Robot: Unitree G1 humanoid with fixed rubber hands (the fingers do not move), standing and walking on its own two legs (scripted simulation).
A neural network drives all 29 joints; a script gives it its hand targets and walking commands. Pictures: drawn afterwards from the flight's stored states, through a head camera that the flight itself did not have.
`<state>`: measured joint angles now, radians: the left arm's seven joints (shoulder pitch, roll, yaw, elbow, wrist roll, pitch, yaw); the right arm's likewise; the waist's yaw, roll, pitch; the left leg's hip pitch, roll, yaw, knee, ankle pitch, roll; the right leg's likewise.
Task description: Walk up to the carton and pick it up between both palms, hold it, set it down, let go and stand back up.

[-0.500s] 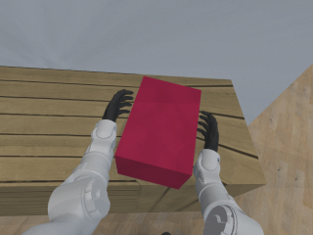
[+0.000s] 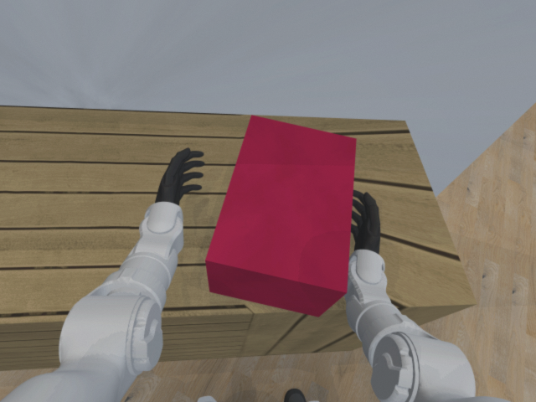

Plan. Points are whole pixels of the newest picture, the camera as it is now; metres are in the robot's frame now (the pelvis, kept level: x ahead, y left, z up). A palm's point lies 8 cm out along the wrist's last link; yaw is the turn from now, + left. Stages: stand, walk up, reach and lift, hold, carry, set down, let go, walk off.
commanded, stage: set down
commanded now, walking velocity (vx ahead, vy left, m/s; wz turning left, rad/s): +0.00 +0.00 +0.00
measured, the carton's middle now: (284, 213) +0.40 -0.04 -0.02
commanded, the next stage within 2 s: none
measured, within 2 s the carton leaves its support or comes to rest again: neither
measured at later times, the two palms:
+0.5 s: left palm (142, 248) +0.34 +0.18 -0.01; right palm (372, 261) +0.31 -0.17 +0.00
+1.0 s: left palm (128, 279) +0.29 +0.18 +0.01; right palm (398, 296) +0.25 -0.19 +0.02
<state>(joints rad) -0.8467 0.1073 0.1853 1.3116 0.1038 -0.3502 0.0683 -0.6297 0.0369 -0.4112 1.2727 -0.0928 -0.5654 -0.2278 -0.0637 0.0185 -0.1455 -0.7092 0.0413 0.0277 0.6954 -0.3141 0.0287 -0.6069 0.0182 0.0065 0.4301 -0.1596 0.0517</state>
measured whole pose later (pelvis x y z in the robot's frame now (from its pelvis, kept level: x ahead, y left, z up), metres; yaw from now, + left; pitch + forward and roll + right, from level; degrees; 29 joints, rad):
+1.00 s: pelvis -0.04 -0.03 +0.01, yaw +2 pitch +3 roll -3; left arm -0.32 0.28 -0.01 0.76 -0.17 -0.15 -0.11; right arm -0.20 0.05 -0.03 0.67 0.11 -0.31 -0.34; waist -0.06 0.01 -0.01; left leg -0.40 0.03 0.03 0.60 -0.26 0.03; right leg -0.36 0.01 0.01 0.46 -0.16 0.04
